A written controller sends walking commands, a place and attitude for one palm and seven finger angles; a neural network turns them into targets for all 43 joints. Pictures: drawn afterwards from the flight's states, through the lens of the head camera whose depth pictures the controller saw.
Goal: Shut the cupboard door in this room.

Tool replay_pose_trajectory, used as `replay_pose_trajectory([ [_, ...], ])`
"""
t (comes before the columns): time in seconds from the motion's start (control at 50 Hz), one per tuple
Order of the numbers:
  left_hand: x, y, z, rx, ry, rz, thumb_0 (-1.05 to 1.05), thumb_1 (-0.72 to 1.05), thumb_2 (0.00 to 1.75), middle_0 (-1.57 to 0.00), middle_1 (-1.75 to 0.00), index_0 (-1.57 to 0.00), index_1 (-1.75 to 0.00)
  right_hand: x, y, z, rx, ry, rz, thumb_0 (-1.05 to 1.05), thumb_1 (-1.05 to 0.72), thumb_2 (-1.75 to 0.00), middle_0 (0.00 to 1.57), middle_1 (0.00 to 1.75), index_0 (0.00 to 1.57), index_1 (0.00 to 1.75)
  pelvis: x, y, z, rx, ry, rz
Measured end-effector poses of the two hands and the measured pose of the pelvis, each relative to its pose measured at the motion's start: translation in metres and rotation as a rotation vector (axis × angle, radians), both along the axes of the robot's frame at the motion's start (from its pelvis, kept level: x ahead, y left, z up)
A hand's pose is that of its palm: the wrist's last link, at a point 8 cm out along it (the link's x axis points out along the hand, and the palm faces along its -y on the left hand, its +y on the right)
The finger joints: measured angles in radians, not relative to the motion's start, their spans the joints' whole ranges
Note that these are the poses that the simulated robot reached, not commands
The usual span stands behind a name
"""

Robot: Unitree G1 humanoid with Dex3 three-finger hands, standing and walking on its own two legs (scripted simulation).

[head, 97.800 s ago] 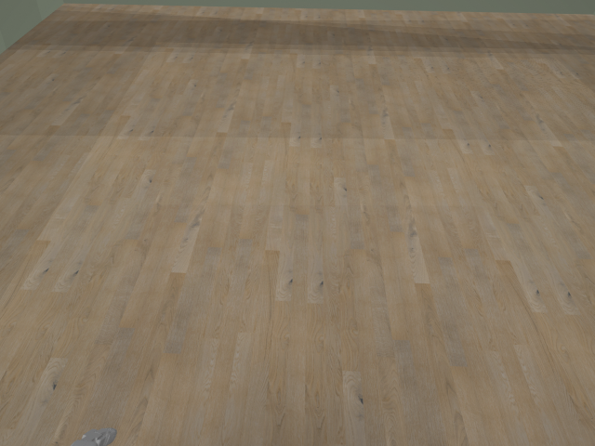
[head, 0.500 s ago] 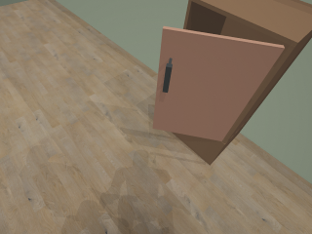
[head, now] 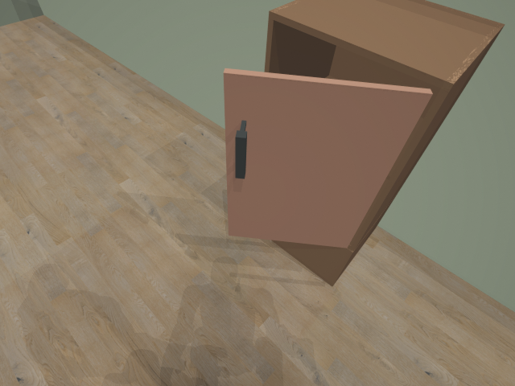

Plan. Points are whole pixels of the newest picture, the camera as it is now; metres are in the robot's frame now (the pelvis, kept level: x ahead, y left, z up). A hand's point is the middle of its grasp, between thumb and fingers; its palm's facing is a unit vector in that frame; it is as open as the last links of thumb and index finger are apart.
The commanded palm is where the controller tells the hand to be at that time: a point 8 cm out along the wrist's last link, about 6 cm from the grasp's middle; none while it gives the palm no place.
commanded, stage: take the last steps up to it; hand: left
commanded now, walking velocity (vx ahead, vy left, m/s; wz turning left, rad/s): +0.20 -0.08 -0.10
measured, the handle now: (242, 149) +0.60 +0.07 -0.01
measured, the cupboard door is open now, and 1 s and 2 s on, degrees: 36 36 36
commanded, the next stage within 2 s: come to a stop and stand still in 0.20 s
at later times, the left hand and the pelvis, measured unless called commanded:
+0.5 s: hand (204, 335) +0.23 +0.11 -0.16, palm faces -0.07 -0.98 -0.21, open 7.4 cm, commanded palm none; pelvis +0.12 -0.06 +0.00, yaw -2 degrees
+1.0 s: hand out of the picture +0.12 +0.15 -0.18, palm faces +0.01 -0.97 -0.24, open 7.4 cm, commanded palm none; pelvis +0.10 -0.05 +0.00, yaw -3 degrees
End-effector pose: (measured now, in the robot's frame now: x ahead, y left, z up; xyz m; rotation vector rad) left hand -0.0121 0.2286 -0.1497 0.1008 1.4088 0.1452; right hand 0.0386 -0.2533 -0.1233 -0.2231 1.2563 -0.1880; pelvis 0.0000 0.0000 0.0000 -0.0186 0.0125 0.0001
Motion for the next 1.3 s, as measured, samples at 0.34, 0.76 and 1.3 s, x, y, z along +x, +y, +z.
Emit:
replay_pose_trajectory([
  [0.34, 0.199, -0.03, 0.017, 0.028, -0.2, -0.147, 0.0, 0.91, 0.9, -0.2, -0.3, -0.2, -0.3, -0.006, 0.003, -0.011, 0.091, 0.195, -0.141, 0.0, -0.91, -0.89, 0.2, 0.3, 0.2, 0.3, 0.09, -0.035, 0.004, 0.006, -0.014, -0.05],
  [0.76, 0.206, -0.032, -0.006, 0.047, -0.157, -0.045, 0.0, 0.92, 0.9, -0.2, -0.3, -0.2, -0.3, 0.138, -0.031, -0.004, -0.01, -0.034, -0.012, 0.0, -0.91, -0.9, 0.19, 0.3, 0.19, 0.29, 0.115, -0.039, -0.007, 0.009, -0.034, -0.025],
  [1.3, 0.106, -0.097, 0.003, -0.027, 0.035, -0.06, 0.01, 0.92, 0.9, -0.2, -0.3, -0.2, -0.3, 0.026, -0.047, -0.009, 0.056, 0.188, -0.119, 0.0, -0.92, -0.9, 0.19, 0.3, 0.2, 0.29, 0.1, -0.07, 0.008, 0.02, -0.042, -0.041],
])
